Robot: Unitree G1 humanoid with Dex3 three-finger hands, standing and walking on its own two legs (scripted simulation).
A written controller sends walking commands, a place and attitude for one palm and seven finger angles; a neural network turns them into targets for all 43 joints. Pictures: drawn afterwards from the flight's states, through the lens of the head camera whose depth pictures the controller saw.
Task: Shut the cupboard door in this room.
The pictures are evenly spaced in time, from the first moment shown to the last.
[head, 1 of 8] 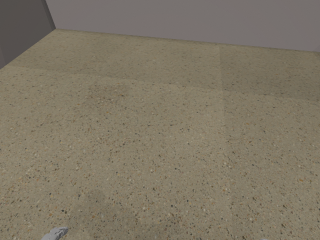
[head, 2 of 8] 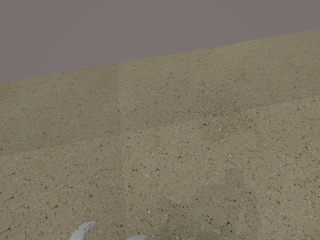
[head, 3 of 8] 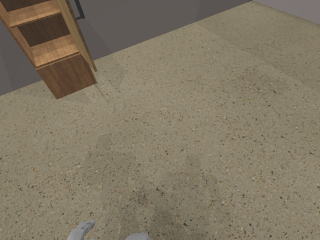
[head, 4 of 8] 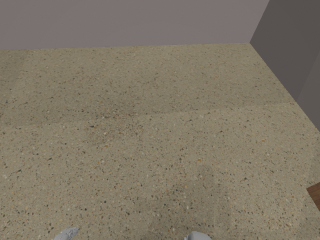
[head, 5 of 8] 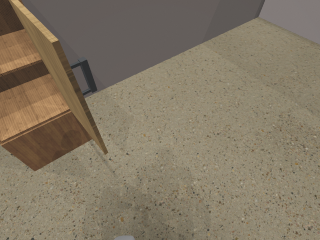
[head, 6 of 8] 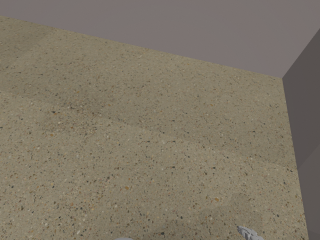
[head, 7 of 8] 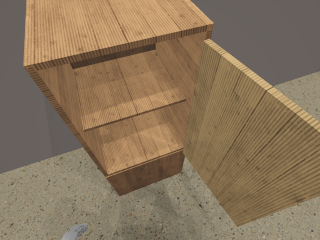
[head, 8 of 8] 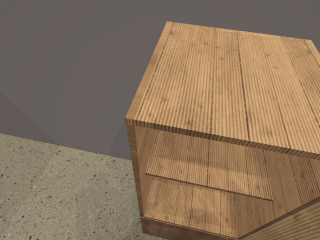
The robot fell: no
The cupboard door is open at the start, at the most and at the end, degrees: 94 101 100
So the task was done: no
